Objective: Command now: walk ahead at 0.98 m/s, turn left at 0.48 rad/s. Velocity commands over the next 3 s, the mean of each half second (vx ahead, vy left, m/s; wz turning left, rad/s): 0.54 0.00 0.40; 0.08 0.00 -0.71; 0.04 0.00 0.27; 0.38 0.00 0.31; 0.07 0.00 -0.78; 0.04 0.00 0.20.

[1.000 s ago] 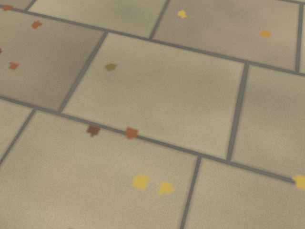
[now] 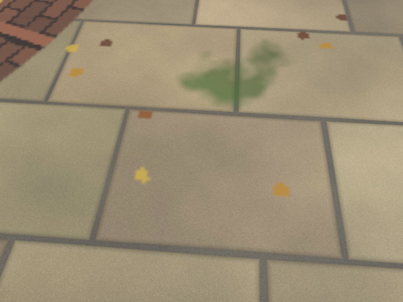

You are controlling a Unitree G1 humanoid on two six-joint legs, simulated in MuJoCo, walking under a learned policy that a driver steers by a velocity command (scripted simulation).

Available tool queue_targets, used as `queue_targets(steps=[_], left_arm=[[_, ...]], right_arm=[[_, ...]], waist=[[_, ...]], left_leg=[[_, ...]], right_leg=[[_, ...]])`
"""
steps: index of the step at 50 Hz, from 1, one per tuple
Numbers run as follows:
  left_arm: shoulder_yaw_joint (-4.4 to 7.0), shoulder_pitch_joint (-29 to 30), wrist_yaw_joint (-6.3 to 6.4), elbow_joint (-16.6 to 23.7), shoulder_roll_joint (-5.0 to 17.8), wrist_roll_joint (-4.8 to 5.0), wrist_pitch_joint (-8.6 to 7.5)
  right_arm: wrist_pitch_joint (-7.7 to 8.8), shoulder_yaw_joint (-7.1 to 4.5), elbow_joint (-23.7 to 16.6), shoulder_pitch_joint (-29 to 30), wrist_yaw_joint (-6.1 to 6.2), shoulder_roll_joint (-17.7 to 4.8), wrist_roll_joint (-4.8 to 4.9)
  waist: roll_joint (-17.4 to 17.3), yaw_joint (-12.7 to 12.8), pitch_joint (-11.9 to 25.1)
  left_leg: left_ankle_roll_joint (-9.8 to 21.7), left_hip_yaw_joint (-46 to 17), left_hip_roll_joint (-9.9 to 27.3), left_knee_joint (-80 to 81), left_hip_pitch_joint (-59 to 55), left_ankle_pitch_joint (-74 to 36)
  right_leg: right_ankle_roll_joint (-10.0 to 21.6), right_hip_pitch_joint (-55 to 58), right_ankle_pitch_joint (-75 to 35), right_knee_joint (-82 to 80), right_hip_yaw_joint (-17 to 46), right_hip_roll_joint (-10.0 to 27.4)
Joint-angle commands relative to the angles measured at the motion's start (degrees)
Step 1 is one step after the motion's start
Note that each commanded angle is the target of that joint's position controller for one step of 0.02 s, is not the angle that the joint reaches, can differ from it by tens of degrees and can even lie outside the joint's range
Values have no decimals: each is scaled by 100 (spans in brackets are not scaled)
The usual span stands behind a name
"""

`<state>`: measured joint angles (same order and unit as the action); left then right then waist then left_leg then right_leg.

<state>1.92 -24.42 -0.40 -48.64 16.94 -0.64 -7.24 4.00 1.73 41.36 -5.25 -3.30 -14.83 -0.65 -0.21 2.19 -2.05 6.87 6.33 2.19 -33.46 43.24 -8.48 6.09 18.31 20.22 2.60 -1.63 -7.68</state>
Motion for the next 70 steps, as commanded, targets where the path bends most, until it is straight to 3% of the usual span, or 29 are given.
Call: queue_targets(steps=[1, 2, 3, 4, 5, 7, 10, 12, 15, 18, 21, 22, 23, 24, 25, 27, 36, 43, 48, 50, 51, 52, 53, 56, 60, 67, 68, 69, 70], left_arm=[[308, 134, 258, 250, 1200, -258, 136], [344, 566, 308, 366, 1285, -315, 238], [361, 1122, 318, 475, 1296, -282, 274], [122, 629, 163, 840, 229, -72, 119], [-15, 682, 155, 1138, 399, 40, 29], [-112, 1286, 92, 1282, 516, -69, -90], [-163, 1244, 83, 1395, 494, -298, 305], [-237, 1379, 76, 1578, 370, -250, 399], [-310, 1520, 67, 1538, 175, -100, 395], [-286, 1797, 82, 1452, 134, -119, 329], [-104, 529, 100, 870, 517, -153, 155], [-38, -72, 90, 618, 702, -136, 54], [59, -267, 51, 652, 1090, -165, 33], [170, 93, 8, 765, 1247, -23, 167], [205, 501, -25, 982, 978, 124, 303], [175, 742, 19, 963, 633, 113, 480], [450, 545, 69, 856, 954, 10, 854], [614, 470, 73, 783, 1043, -13, 1026], [635, 1024, -30, 868, 1035, -37, 1017], [545, 805, -9, 817, 765, 55, 949], [492, 615, 33, 885, 526, 155, 940], [595, 763, 64, 795, 1073, -92, 901], [577, 837, 54, 784, 1078, -127, 891], [299, 703, 19, 550, 473, -100, 997], [205, 1451, 200, 727, 646, 31, 1080], [113, 1150, 393, 733, 638, 151, 849], [167, 995, 438, 683, 823, 95, 812], [229, 1145, 483, 740, 1154, 16, 822], [267, 1661, 467, 925, 1471, -56, 882]], right_arm=[[13, -352, 228, -1374, 55, -943, 16], [-33, -486, 630, -2644, 117, -1169, 29], [-98, -680, 896, -3746, 216, -1446, 14], [-185, -830, 934, -3276, 272, -1895, -96], [-169, -865, 649, -2710, 244, -1774, -74], [-161, -710, 656, -2196, 326, -984, 12], [-18, -605, 548, -1711, 308, -925, 53], [54, -710, 478, -1469, 250, -1315, 14], [18, -710, 576, -1618, 211, -1039, 99], [54, -632, 829, -2177, 249, -730, 124], [17, -710, 801, -1733, 389, -1014, -54], [-4, -724, 757, -1694, 421, -1041, -46], [-54, -690, 693, -2367, 487, -731, -6], [-107, -606, 651, -3193, 486, -476, 18], [-176, -587, 705, -2806, 482, -785, -208], [-277, -561, 373, -1390, 439, -872, -249], [-699, -406, -103, -417, 502, -657, -125], [-504, -384, -170, 105, 557, -706, -13], [-338, -410, -71, -446, 679, -834, 71], [-301, -537, -50, -731, 797, -1248, 59], [-336, -617, -270, -425, 780, -1761, -39], [-358, -579, -317, 84, 708, -1525, -188], [-370, -490, -256, -18, 645, -1095, -135], [-320, -260, -82, -67, 487, -519, -64], [-461, -596, 274, -1082, 387, -1445, -58], [-560, -847, 292, -807, 330, -1349, 69], [-564, -829, 242, -776, 332, -1186, 110], [-565, -744, 231, -1126, 336, -715, 126], [-555, -773, 141, -1255, 413, -784, 93]], waist=[[756, -968, 808], [718, -1626, 1225], [301, -2323, 1333], [-2194, -1111, 1551], [-1051, -1096, 2424], [572, -580, 681], [719, 65, -179], [325, 190, -160], [-247, -122, 376], [-397, -584, 404], [-388, 47, 535], [-94, 270, 696], [1042, 1, 1275], [2008, -505, 2128], [846, -456, 1987], [-118, -218, 1080], [627, -193, 694], [851, 143, 447], [1009, -171, 386], [373, -217, 695], [-916, -87, 896], [-576, -32, 396], [-375, 39, 436], [-611, 81, 424], [-1212, -323, 160], [-1033, 47, 699], [-817, 57, 767], [312, -173, 763], [1218, -239, 439]], left_leg=[[203, 418, -1041, -173, -2883, 560], [357, 196, -972, -72, -3985, 765], [761, -422, -594, 224, -5054, 1312], [1736, -3248, 922, -139, -7243, 726], [2316, -5108, 1438, 973, -7465, 1544], [1702, -4243, 1151, 1630, -5160, 923], [1249, -2831, 443, 1782, -2690, -1688], [1119, -2292, -100, 1796, -1949, -2697], [460, -1501, -674, 1446, -2259, -2695], [131, -1631, -396, 1470, -3161, -1680], [-170, -1463, -158, 42, -3956, -2111], [-296, -1178, -426, -1056, -3894, -1321], [-502, -705, -1015, -3156, -3051, 1977], [-724, -723, -1476, -4571, -1854, 4306], [-718, -1101, -1048, -4915, -1422, 3924], [-767, -1124, -678, -4459, -1164, 3443], [-884, -1233, -655, -2143, -1483, 2962], [-761, -1468, -809, -996, -1566, 2810], [-528, -1483, -975, 671, -3130, 2776], [-280, -2123, -2, 1963, -4191, 2858], [340, -3804, 1521, 2484, -4004, 3541], [699, -3995, 1643, 2388, -3186, 2734], [735, -3542, 1461, 2011, -2855, 1604], [367, -2487, 541, 1613, -2745, 284], [269, -3262, 342, 1276, -3762, -588], [-135, -3731, 40, 966, -3598, -229], [-437, -3490, -224, 744, -2761, 736], [-723, -2652, -797, -270, -1776, 2905], [-809, -1383, -1209, -1317, -964, 4226]], right_leg=[[-508, -870, -9148, 2482, -461, 1597], [-572, -1286, -9185, 4218, -539, 1597], [-581, -2388, -7104, 6967, -728, 1050], [-1018, -5858, 808, 9706, -168, -64], [-875, -6663, 676, 9996, 789, 135], [-637, -6343, -13, 8491, 849, 792], [-847, -5170, 198, 6983, 557, 1076], [-939, -4479, -161, 5551, 200, 915], [-829, -3679, -2074, 3780, -197, 605], [-551, -3602, -3294, 2941, -186, 639], [-196, -3003, -3036, 2396, -7, 545], [-114, -2511, -4279, 2234, 283, 798], [555, -1494, -7762, 2960, 1710, 2075], [1558, -574, -8564, 2481, 3854, 2974], [1547, -863, -7212, 2208, 3951, 2763], [1222, -2072, -5031, 1873, 2960, 2108], [91, -3274, -863, 1148, 3251, 1088], [-59, -2920, 359, 1011, 3941, 905], [-282, -3650, 501, 986, 4215, 611], [-748, -4123, 1481, 1871, 3452, 53], [-943, -4389, 1341, 3657, 2020, -670], [-938, -4767, 908, 4882, 1431, -513], [-895, -4388, 661, 5428, 1493, -277], [-874, -3836, 417, 5337, 1407, -210], [-919, -4193, 926, 3750, 450, 0], [-597, -2651, -333, 1637, 696, 130], [-484, -1725, -725, 1197, 904, 547], [-156, -1056, -801, 909, 1903, 1783], [568, -1688, -2140, 1062, 2753, 3046]])
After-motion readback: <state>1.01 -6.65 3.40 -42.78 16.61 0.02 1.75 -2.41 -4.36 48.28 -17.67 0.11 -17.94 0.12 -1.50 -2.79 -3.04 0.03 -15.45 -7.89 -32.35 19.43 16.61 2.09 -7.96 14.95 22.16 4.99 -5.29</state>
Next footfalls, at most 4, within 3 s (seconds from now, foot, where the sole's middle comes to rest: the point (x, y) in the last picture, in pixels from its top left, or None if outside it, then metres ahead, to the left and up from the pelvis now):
0.06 left None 0.28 0.06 -0.75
0.44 right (221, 243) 0.64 -0.01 -0.75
1.00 left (177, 251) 0.60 0.14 -0.75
1.38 right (233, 281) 0.51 -0.05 -0.75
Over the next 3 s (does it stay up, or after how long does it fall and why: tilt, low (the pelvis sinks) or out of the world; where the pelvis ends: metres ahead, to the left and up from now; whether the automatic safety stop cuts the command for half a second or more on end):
stays up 0.80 0.18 0.03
